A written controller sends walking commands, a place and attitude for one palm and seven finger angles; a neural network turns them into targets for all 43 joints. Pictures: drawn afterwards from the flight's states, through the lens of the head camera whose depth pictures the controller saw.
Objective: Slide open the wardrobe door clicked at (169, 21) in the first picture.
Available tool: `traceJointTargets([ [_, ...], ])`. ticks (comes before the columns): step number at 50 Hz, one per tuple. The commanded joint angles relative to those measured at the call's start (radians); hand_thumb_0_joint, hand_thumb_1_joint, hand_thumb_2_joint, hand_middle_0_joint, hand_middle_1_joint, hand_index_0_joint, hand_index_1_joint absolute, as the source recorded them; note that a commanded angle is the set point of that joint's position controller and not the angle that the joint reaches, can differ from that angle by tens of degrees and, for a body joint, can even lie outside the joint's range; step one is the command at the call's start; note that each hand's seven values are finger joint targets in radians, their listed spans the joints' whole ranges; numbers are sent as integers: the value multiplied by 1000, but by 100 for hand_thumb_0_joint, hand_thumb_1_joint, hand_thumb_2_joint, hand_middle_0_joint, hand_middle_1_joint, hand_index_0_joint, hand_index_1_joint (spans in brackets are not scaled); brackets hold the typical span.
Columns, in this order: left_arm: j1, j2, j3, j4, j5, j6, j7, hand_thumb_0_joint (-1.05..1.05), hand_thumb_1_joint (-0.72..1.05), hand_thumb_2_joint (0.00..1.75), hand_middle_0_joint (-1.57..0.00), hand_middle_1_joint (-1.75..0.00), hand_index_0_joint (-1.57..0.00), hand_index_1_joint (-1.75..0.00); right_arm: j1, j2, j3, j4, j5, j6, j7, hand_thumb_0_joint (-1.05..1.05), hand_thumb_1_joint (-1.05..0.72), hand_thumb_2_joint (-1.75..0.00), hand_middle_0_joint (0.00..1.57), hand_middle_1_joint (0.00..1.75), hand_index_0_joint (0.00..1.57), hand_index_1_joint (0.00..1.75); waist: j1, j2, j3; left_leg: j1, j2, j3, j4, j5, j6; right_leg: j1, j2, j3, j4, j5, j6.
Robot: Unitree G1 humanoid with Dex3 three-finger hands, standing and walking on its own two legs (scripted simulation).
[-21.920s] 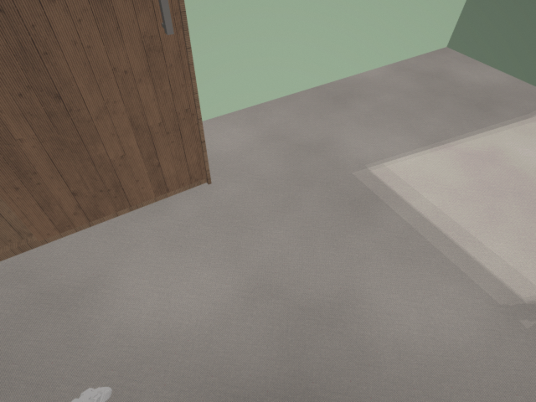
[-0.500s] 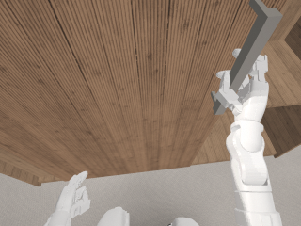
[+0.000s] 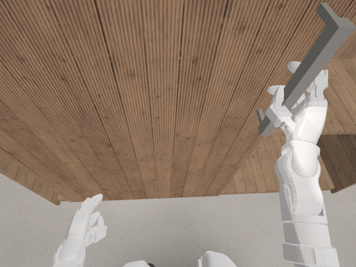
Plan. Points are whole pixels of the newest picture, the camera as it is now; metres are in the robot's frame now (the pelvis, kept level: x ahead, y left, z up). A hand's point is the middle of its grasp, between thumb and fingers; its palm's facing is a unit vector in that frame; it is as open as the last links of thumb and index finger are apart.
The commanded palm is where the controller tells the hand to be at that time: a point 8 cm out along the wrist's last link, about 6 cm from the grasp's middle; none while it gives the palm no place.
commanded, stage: step sideways, sliding the door along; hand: right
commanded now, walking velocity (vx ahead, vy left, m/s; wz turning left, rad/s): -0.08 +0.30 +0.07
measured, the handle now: (287, 83) +0.42 -0.21 +0.17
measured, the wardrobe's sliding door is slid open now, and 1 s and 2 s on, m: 0.70 0.70 0.70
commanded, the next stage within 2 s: stop walking and hold the door there in 0.08 s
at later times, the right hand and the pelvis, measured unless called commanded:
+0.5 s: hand (277, 108) +0.38 -0.18 +0.15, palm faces +0.42 +0.86 -0.30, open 7.0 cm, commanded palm +0.34 -0.22 +0.14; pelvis -0.01 +0.08 -0.02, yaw +5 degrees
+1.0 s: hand (275, 107) +0.38 -0.17 +0.16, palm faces +0.39 +0.90 -0.20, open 6.7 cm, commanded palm +0.34 -0.21 +0.14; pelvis -0.05 +0.07 +0.00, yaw +11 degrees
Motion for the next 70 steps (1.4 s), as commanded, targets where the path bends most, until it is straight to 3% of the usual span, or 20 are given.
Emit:
traceJointTargets([
  [1, -28, 51, 44, -160, -1, -18, 14, 0, 90, 90, -20, -30, -20, -30, -396, 14, 311, -426, -28, -199, 137, 0, -90, -90, 45, 140, 45, 140, 106, 142, -571, 150, 148, -110, 174, 770, 4, 405, -179, 50, -341, 736, -52],
  [2, -28, 109, 68, -178, -2, -24, 3, 0, 90, 90, -20, -30, -20, -30, -394, 43, 333, -429, -12, -191, 155, 0, -90, -90, 45, 140, 45, 140, 104, -63, -590, -123, 44, -74, 293, 164, -67, 607, -438, 295, -316, 1285, -174],
  [3, -27, 114, 69, -187, -6, -24, -33, 0, 90, 90, -20, -30, -20, -30, -426, 64, 337, -387, -26, -182, 172, 0, -90, -90, 45, 140, 45, 140, 88, -128, -577, -238, 9, -120, 431, -287, -62, 678, -508, 270, -306, 1443, -230],
  [4, -32, 102, 67, -201, 0, -28, -46, 0, 90, 90, -20, -30, -20, -30, -416, 90, 340, -340, -35, -177, 172, 0, -90, -90, 45, 140, 45, 140, 89, -200, -540, -295, -1, -138, 512, -350, -62, 641, -510, 307, -300, 1430, -241],
  [9, -7, 123, 66, -177, 3, -28, -66, 0, 90, 90, -20, -30, -20, -30, -490, 18, 297, -348, -29, -150, 188, 0, -90, -90, 45, 140, 45, 140, 91, -183, -432, -285, 29, -74, 515, -115, -82, 508, -406, 92, -343, 1071, -174],
  [10, 42, 166, 89, -99, 9, 12, -38, 0, 90, 90, -20, -30, -20, -30, -270, -548, -304, -5, -58, -131, 120, 0, -90, -90, 45, 140, 45, 140, 62, -245, -442, -277, 8, -35, 531, -98, -102, 467, -385, 17, -368, 1036, -165],
  [12, 5, 118, 53, -161, 8, 18, -41, 0, 90, 90, -20, -30, -20, -30, -333, -272, -35, -163, -28, -138, 161, 0, -90, -90, 45, 140, 45, 140, 75, -352, -395, -199, -2, 15, 364, -104, -99, 389, -352, -32, -362, 963, -149],
  [15, 45, 130, 43, -148, -7, -10, -24, 0, 90, 90, -20, -30, -20, -30, -249, -375, -135, -50, -28, -130, 141, 0, -90, -90, 45, 140, 45, 140, 81, -354, -379, -27, -53, 96, 142, -22, -97, 328, -280, -125, -309, 812, -92],
  [17, 50, 124, 31, -145, -20, -25, -19, 0, 90, 90, -20, -30, -20, -30, -240, -425, -177, -18, -37, -136, 133, 0, -90, -90, 45, 140, 45, 140, 72, -232, -400, 120, -50, 103, -97, 165, -95, 299, -200, -139, -166, 669, -52],
  [19, 36, 89, 13, -136, -9, -14, 5, 0, 90, 90, -20, -30, -20, -30, -172, -590, -294, 106, -60, -139, 109, 0, -90, -90, 45, 140, 45, 140, 73, 137, -431, 364, 230, -213, -74, 813, 18, -28, -47, -117, 92, 89, -15],
  [21, 40, 103, 5, -103, -10, -8, 27, 0, 90, 90, -20, -30, -20, -30, -120, -679, -410, 192, -52, -123, 95, 0, -90, -90, 45, 140, 45, 140, 48, 268, -449, 352, 361, -343, -65, 1005, 87, -149, -15, 17, 289, -129, -10],
  [22, 23, 121, 18, -105, -13, -12, 31, 0, 90, 90, -20, -30, -20, -30, -208, -644, -390, 143, -37, -121, 91, 0, -90, -90, 45, 140, 45, 140, 52, 406, -478, 391, 353, -351, -40, 1003, 87, -172, -3, 85, 346, -114, -9],
  [28, -10, 125, 10, -67, -3, 8, 48, 0, 90, 90, -20, -30, -20, -30, -267, -553, -335, 225, -52, -135, 89, 0, -90, -90, 45, 140, 45, 140, 73, 282, -435, 166, 319, -197, -79, 622, 57, 41, 0, 51, -14, 52, -22],
  [31, 25, 152, 25, -61, -1, 16, 45, 0, 90, 90, -20, -30, -20, -30, -319, -515, -270, 158, -52, -159, 84, 0, -90, -90, 45, 140, 45, 140, 92, 57, -416, 44, 203, -109, -16, 228, -2, 234, -31, 10, -353, 358, -23],
  [34, 49, 154, 21, -97, -8, 15, 33, 0, 90, 90, -20, -30, -20, -30, -306, -418, -150, 141, -48, -163, 107, 0, -90, -90, 45, 140, 45, 140, 86, -303, -341, -83, -9, -36, 304, -269, -64, 143, -297, 332, -568, 342, -168],
  [37, 78, 157, 26, -76, -1, -8, 37, 0, 90, 90, -20, -30, -20, -30, -315, -497, -213, 187, -59, -146, 90, 0, -90, -90, 45, 140, 45, 140, 87, -164, -307, -121, 21, -77, 351, -169, -67, 191, -286, 258, -515, 454, -183],
  [45, 124, 177, 4, -61, 5, -27, 42, 0, 90, 90, -20, -30, -20, -30, -350, -562, -229, 265, -50, -112, 97, 0, -90, -90, 45, 140, 45, 140, 92, -205, -376, 105, -3, -13, -129, -23, -65, 230, -199, 113, -434, 448, -104],
  [51, 135, 170, 12, -44, -14, -15, 55, 0, 90, 90, -20, -30, -20, -30, -394, -648, -300, 397, -46, -108, 93, 0, -90, -90, 45, 140, 45, 140, 97, 80, -435, 138, 137, -141, -124, 344, -22, 183, -104, 9, -274, 455, -48],
  [62, 162, 199, 19, -20, -15, 4, 74, 0, 90, 90, -20, -30, -20, -30, -453, -675, -289, 653, -57, -131, 103, 0, -90, -90, 45, 140, 45, 140, 100, -35, -288, -26, 80, -115, -161, -59, -39, 148, -133, 70, -374, 237, -71],
  [70, 179, 213, 27, -15, -18, 4, 77, 0, 90, 90, -20, -30, -20, -30, -477, -695, -292, 705, -60, -148, 113, 0, -90, -90, 45, 140, 45, 140, 94, -43, -313, 1, 89, -124, -148, -6, -41, 158, -121, 56, -349, 298, -74],
])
